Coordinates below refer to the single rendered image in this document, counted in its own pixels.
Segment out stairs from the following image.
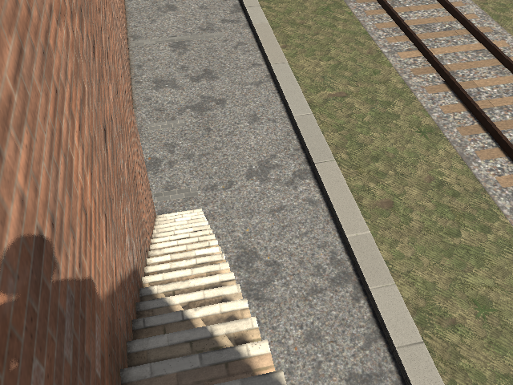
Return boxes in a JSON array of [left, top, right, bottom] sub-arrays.
[[120, 209, 287, 385]]

